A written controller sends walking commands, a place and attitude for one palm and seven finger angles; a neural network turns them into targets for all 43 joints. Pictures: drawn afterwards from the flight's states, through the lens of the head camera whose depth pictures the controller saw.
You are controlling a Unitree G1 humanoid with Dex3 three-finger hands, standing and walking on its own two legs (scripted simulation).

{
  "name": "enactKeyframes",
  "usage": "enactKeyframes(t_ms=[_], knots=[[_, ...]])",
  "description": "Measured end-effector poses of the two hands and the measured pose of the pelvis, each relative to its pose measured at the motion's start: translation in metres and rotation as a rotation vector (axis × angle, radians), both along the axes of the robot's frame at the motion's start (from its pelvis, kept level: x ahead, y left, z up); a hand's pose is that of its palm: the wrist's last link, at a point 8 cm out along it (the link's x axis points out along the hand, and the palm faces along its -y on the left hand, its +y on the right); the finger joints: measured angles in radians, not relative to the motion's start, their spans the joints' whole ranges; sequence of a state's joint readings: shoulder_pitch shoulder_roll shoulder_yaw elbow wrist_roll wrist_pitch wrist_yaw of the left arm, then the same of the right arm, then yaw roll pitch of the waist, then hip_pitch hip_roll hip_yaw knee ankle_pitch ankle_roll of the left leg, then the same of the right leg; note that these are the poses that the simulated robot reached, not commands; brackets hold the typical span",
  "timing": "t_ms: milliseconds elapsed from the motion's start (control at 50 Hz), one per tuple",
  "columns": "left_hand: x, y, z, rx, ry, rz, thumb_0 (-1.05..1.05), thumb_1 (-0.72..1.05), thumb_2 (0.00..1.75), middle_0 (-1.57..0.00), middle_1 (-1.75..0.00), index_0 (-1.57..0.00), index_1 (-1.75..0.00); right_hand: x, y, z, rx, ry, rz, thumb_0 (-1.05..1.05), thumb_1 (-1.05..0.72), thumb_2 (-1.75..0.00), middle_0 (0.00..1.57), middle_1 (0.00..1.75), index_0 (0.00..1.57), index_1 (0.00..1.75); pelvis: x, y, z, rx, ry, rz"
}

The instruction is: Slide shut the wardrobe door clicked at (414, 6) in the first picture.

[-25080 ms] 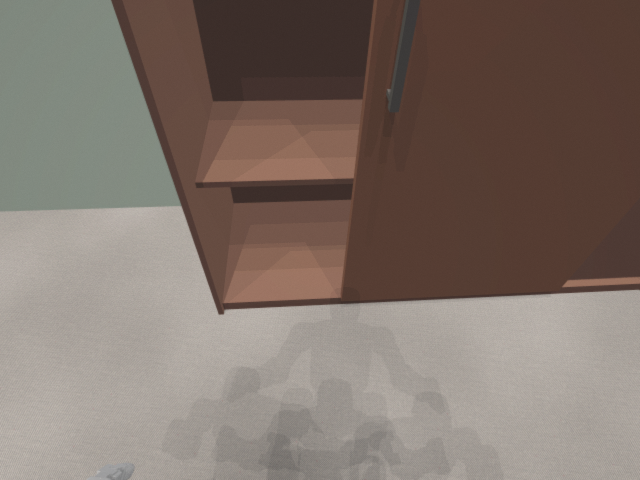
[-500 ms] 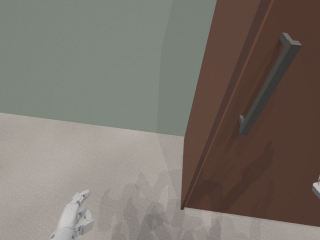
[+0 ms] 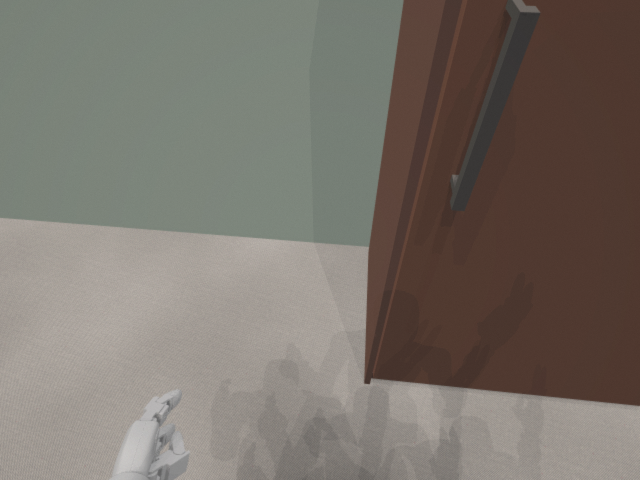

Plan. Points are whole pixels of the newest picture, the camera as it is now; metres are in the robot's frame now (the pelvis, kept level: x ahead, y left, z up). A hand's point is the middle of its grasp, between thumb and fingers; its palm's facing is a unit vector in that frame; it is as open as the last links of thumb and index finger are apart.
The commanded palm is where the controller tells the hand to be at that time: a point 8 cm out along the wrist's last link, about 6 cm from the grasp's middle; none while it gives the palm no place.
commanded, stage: step back with the hand held close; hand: right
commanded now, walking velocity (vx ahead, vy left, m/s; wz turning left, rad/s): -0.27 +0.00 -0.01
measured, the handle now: (482, 119) +0.49 -0.19 +0.21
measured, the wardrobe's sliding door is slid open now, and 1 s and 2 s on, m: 0.00 0.00 0.00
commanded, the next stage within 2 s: stop stepping back and stand still in 0.78 s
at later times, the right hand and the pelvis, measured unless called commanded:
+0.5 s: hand out of the picture +0.13 -0.30 +0.17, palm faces +0.44 +0.77 -0.45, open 7.5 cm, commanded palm +0.06 -0.32 +0.19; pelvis -0.07 -0.02 +0.01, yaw -2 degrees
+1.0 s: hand out of the picture +0.00 -0.29 +0.18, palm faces +0.25 +0.84 -0.48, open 7.5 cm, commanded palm -0.04 -0.34 +0.19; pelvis -0.21 -0.05 +0.00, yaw +6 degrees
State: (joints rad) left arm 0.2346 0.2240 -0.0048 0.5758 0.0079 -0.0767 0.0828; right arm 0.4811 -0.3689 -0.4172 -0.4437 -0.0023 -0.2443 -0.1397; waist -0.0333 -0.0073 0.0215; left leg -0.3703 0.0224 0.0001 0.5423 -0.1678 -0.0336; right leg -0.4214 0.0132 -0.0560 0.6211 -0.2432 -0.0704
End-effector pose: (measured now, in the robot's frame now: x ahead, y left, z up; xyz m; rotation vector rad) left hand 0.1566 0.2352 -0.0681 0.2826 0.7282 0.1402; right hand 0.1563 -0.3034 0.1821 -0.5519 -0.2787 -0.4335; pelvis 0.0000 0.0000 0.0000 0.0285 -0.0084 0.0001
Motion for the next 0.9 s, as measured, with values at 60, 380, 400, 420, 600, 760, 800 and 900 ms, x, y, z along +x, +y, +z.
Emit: enactKeyframes(t_ms=[60,380,400,420,600,760,800,900], knots=[[-0.009,-0.002,0.001,0.013,-0.002,-0.003,0.01,0.9,0.9,-0.21,-0.3,-0.21,-0.3,-0.005,-0.002,0.001,-0.005,-0.026,0.014,0.02,-0.89,-0.9,0.21,0.31,0.21,0.3,-0.007,-0.002,-0.001,0.005,-0.003,-0.005],[-0.023,-0.013,0.007,0.033,-0.007,-0.041,0.01,0.9,0.9,-0.21,-0.3,-0.21,-0.3,-0.05,-0.012,0.001,-0.016,-0.04,0.041,0.02,-0.89,-0.9,0.21,0.31,0.21,0.3,-0.043,-0.01,-0.001,0.02,0.021,-0.041],[-0.025,-0.016,0.01,0.039,-0.014,-0.035,0.01,0.9,0.9,-0.21,-0.3,-0.21,-0.3,-0.052,-0.015,0.0,-0.016,-0.04,0.051,0.02,-0.89,-0.9,0.21,0.31,0.21,0.3,-0.047,-0.012,-0.001,0.019,0.018,-0.039],[-0.027,-0.018,0.013,0.043,-0.026,-0.032,0.01,0.9,0.9,-0.21,-0.3,-0.21,-0.3,-0.053,-0.018,0.0,-0.02,-0.038,0.058,0.02,-0.88,-0.9,0.21,0.31,0.21,0.3,-0.051,-0.014,0.0,0.021,0.015,-0.036],[-0.059,-0.042,0.038,0.007,-0.083,-0.056,0.01,0.9,0.9,-0.21,-0.3,-0.21,-0.3,-0.089,-0.035,0.017,0.027,-0.049,0.035,0.02,-0.89,-0.9,0.21,0.31,0.21,0.3,-0.084,-0.022,0.019,0.079,0.07,0.007],[-0.117,-0.04,0.011,0.018,-0.045,0.012,0.01,0.9,0.9,-0.21,-0.3,-0.21,-0.3,-0.093,-0.016,0.01,0.031,-0.111,0.193,0.02,-0.89,-0.9,0.21,0.31,0.2,0.3,-0.125,-0.034,-0.001,0.039,0.031,0.113],[-0.139,-0.038,0.009,0.025,-0.044,0.064,0.01,0.9,0.9,-0.21,-0.3,-0.21,-0.3,-0.09,-0.017,0.01,0.03,-0.139,0.241,0.02,-0.89,-0.9,0.21,0.31,0.21,0.3,-0.133,-0.039,-0.006,0.047,0.005,0.107],[-0.196,-0.036,0.02,0.033,-0.047,0.114,0.01,0.9,0.9,-0.21,-0.3,-0.21,-0.3,-0.115,-0.024,0.012,0.009,-0.084,0.288,0.02,-0.89,-0.9,0.21,0.31,0.21,0.3,-0.17,-0.043,0.001,0.064,0.0,0.08]])
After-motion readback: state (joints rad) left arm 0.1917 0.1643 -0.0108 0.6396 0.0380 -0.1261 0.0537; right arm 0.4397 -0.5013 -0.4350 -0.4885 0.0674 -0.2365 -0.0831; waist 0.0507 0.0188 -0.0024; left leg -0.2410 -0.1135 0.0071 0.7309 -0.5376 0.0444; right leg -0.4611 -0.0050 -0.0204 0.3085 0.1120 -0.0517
